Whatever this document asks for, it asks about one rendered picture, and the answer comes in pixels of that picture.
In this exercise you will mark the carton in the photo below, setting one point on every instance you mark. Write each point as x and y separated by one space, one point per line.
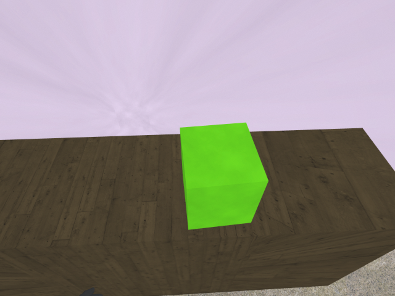
223 176

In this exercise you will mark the pedestal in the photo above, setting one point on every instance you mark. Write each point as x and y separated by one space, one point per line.
110 213

